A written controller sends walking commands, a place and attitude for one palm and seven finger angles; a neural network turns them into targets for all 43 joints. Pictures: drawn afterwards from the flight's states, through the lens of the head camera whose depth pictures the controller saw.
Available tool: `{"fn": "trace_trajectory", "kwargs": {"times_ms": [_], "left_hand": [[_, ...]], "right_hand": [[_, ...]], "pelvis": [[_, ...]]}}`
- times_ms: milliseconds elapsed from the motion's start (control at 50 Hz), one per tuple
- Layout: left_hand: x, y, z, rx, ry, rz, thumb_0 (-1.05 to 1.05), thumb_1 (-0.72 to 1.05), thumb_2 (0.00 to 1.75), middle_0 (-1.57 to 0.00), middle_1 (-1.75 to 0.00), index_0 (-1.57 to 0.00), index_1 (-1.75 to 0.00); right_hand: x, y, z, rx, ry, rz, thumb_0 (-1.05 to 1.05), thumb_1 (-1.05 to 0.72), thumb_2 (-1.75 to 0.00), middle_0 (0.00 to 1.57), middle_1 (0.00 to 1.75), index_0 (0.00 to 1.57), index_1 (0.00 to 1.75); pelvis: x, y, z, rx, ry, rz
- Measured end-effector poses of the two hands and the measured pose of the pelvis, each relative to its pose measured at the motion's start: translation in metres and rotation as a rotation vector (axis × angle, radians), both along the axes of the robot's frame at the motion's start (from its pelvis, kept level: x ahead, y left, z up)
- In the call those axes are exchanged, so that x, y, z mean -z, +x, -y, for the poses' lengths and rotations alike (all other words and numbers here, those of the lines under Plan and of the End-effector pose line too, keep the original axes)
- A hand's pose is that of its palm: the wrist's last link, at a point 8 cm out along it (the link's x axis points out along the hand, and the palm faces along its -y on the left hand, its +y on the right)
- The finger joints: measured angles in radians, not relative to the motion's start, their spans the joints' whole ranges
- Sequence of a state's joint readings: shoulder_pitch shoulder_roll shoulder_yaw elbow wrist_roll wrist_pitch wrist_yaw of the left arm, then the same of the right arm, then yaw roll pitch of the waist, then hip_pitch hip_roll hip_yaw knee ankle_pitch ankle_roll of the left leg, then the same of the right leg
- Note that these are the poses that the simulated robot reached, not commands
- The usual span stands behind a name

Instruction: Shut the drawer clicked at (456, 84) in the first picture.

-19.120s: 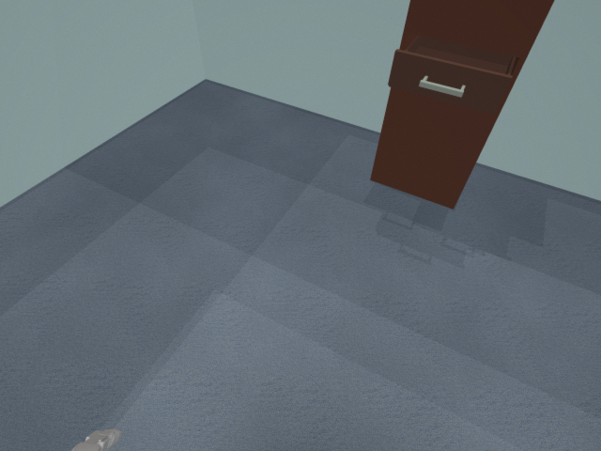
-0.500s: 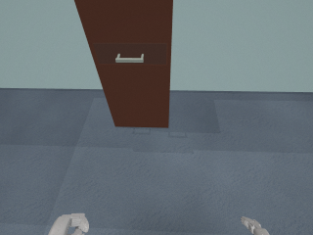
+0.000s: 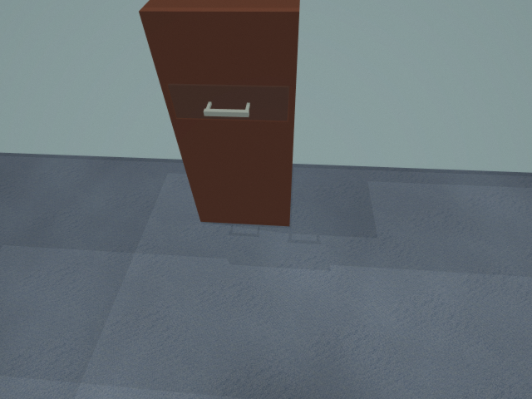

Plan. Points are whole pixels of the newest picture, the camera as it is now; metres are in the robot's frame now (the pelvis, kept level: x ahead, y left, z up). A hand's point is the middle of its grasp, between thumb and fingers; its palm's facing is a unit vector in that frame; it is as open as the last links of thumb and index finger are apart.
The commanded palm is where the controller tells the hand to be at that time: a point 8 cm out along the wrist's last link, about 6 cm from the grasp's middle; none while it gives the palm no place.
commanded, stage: let the arm hang, fingers relaxed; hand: left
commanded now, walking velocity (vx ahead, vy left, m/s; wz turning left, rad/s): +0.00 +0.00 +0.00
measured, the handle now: (227, 109) +0.96 +0.19 -0.11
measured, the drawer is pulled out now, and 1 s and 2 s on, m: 0.00 0.00 0.00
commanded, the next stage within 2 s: look to check the result in 0.38 s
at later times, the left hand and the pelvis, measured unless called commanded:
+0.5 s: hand out of the picture +0.07 +0.20 -0.16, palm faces +0.00 -0.96 -0.27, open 7.4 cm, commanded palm none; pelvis +0.02 -0.01 +0.00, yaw +0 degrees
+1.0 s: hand out of the picture +0.11 +0.22 -0.15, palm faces +0.00 -0.94 -0.34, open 7.4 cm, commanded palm none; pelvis +0.03 -0.02 +0.00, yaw +0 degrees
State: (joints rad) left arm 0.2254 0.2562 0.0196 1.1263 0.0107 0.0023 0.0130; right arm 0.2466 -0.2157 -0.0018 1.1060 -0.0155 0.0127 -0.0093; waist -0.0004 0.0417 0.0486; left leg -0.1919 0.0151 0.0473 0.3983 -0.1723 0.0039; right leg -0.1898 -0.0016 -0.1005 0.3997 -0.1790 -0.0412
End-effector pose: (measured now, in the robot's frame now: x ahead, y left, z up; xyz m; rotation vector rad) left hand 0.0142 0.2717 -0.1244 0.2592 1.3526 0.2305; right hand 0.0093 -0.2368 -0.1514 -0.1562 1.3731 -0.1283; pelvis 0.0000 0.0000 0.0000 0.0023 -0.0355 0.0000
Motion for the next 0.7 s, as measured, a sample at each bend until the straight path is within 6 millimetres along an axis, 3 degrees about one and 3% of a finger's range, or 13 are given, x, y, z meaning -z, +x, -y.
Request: {"fn": "trace_trajectory", "kwargs": {"times_ms": [260,460,700], "left_hand": [[0.003,0.049,0.023,0.038,-0.047,0.095,0.0,0.9,0.89,-0.21,-0.31,-0.21,-0.31],[0.004,0.053,0.026,0.034,-0.051,0.073,0.0,0.9,0.89,-0.2,-0.3,-0.2,-0.3],[-0.005,0.059,0.011,0.027,0.0,0.063,0.01,0.9,0.89,-0.2,-0.3,-0.2,-0.3]], "right_hand": [[-0.005,0.011,0.01,0.013,-0.021,0.017,0.01,-0.9,-0.9,0.2,0.3,0.2,0.3],[-0.01,0.021,0.024,0.011,-0.052,0.008,0.01,-0.9,-0.9,0.2,0.3,0.2,0.3],[-0.012,0.052,0.04,-0.016,-0.071,0.052,0.01,-0.9,-0.9,0.2,0.3,0.2,0.3]], "pelvis": [[-0.002,0.008,0.005,0.002,0.003,-0.002],[-0.003,0.017,0.009,0.002,0.003,-0.005],[-0.004,0.024,0.014,0.001,0.003,-0.007]]}}
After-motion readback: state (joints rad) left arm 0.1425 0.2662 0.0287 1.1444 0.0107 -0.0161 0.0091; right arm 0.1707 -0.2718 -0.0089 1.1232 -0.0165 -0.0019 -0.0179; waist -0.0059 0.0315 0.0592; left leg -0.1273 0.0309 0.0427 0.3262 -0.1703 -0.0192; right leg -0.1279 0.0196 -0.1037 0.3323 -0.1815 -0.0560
